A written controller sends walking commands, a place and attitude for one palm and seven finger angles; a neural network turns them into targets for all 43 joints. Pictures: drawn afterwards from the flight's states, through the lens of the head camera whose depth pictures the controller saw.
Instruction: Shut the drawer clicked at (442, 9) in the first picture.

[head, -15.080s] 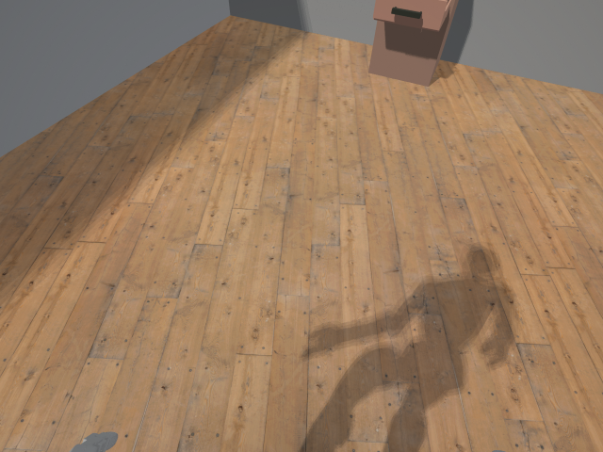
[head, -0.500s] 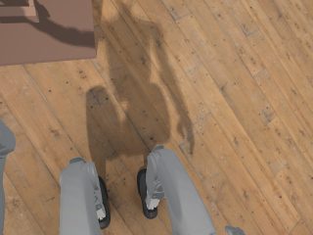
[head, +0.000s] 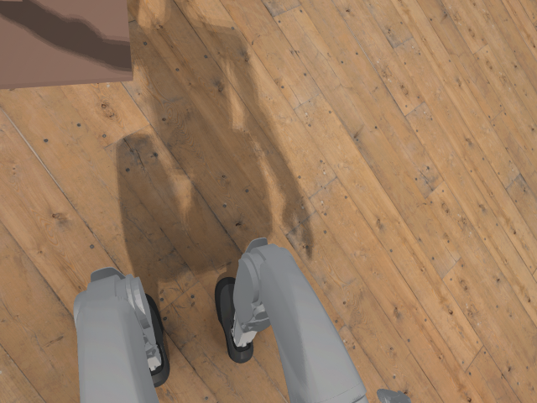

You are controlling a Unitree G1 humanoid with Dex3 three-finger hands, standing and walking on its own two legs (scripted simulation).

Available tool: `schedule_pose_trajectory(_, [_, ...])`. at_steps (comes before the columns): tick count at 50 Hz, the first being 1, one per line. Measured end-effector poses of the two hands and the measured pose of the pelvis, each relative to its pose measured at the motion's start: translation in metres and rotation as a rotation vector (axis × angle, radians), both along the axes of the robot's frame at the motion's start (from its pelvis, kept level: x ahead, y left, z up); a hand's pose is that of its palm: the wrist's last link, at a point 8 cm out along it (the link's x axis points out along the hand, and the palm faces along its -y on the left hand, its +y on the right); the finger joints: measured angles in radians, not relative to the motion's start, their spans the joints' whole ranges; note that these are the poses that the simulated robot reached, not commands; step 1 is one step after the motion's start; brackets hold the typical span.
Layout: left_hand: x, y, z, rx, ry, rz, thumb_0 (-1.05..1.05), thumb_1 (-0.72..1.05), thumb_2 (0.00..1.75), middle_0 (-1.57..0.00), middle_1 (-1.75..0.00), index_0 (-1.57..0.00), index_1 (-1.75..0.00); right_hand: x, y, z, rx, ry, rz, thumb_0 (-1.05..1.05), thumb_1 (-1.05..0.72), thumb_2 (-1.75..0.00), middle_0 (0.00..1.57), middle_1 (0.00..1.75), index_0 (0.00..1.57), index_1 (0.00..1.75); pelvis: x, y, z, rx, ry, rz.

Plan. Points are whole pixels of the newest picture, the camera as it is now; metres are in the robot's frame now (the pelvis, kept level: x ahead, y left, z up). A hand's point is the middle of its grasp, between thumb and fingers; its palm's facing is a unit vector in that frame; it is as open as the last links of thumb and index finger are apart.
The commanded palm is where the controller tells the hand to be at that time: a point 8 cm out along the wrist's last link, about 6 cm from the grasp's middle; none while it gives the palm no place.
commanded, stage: pull the fist back off the drawer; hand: left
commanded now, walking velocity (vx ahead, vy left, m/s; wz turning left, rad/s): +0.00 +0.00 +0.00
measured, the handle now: out of the picture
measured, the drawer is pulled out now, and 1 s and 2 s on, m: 0.00 0.00 0.00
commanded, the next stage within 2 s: draw the hand back to the body in 0.54 s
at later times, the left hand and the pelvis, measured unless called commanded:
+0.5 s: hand out of the picture +0.59 +0.27 +0.04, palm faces +0.17 -0.98 -0.05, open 3.2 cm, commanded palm +0.58 +0.26 +0.05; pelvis +0.03 +0.01 +0.03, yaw +1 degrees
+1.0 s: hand out of the picture +0.46 +0.27 +0.17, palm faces +0.20 -0.98 -0.06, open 3.3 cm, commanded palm +0.43 +0.29 +0.18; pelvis +0.06 +0.00 +0.15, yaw +6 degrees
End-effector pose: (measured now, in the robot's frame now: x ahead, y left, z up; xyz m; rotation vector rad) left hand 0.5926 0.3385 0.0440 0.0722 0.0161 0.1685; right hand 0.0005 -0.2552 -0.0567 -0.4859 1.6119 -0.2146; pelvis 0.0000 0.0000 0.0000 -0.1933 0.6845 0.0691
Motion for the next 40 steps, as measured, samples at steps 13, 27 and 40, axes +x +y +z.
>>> schedule_pose_trajectory(13, [-0.004,-0.007,-0.002,-0.033,-0.005,0.001,0.0,0.76,0.89,-1.4,-1.6,-1.4,-1.59,-0.006,0.015,0.004,0.046,0.025,-0.04,0.0,-0.9,-0.9,0.21,0.3,0.2,0.3,0.006,0.007,0.01,0.002,0.003,-0.01])
schedule_pose_trajectory(27, [-0.035,-0.016,0.001,-0.028,0.011,0.007,0.02,0.89,0.9,-1.4,-1.6,-1.4,-1.59,0.061,0.009,0.008,0.109,-0.054,0.011,0.0,-0.9,-0.9,0.21,0.3,0.2,0.3,0.031,0.006,0.037,0.033,0.002,-0.009])
schedule_pose_trajectory(40, [-0.063,-0.024,0.037,0.03,-0.049,-0.029,0.02,0.9,0.9,-1.4,-1.6,-1.4,-1.59,0.129,-0.001,0.014,0.137,-0.176,0.04,0.0,-0.9,-0.9,0.2,0.3,0.2,0.3,0.045,0.001,0.06,0.054,-0.023,0.004])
